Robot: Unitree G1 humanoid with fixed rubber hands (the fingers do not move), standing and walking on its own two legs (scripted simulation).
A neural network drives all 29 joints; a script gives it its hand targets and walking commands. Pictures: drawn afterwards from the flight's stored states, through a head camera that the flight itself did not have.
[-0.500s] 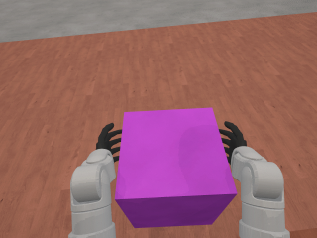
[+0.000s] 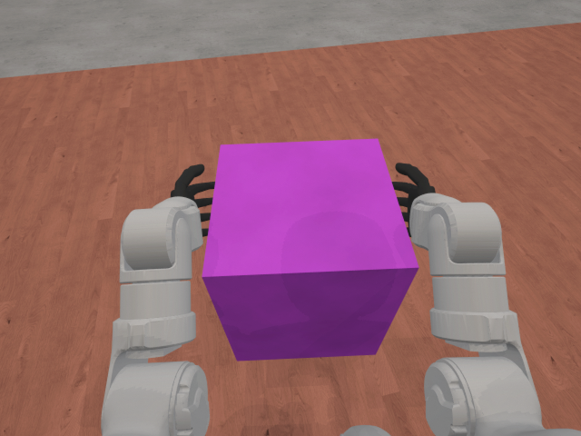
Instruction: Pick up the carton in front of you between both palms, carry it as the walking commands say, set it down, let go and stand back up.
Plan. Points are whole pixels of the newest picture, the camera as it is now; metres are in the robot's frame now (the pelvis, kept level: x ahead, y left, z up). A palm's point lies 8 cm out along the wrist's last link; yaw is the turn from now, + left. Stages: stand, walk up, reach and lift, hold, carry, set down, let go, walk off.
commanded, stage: carry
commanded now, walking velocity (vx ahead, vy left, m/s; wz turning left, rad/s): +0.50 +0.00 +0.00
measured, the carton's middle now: (303, 256) +0.36 -0.01 +0.03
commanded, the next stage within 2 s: none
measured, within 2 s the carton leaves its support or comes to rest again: neither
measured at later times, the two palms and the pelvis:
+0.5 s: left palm (211, 111) +0.68 +0.14 +0.04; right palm (361, 104) +0.70 -0.16 +0.03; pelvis +0.34 -0.04 -0.03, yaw +2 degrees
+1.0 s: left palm (224, 20) +1.03 +0.13 +0.05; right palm (344, 23) +1.00 -0.17 +0.05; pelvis +0.66 +0.00 -0.06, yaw -1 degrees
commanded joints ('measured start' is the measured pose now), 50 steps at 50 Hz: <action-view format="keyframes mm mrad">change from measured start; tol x32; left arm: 1 -607 -1139 -626 -153 -376 -38 -183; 50 -534 -1076 -648 -87 -333 -63 -214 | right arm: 1 -724 1095 638 -205 481 -39 249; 50 -667 1087 660 -77 469 -62 259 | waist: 1 -14 107 -525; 10 -2 179 -472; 14 129 -257 -608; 50 7 106 -411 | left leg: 1 632 252 -296 -97 656 112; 11 494 80 -13 222 752 3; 15 -282 -58 -161 922 -405 -37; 33 -345 -66 67 14 239 -37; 38 297 -38 0 -248 420 18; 40 823 338 -416 26 1079 180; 43 709 332 -594 -93 343 235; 50 444 185 -294 -188 492 80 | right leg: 1 -241 -33 -1 -162 85 0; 11 283 101 -197 -861 677 -61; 14 939 -365 403 -651 1248 -273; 18 680 -336 459 -817 495 -271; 37 634 -94 -2 -507 1143 -52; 41 -184 84 62 223 -196 27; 50 -192 -37 7 -159 158 24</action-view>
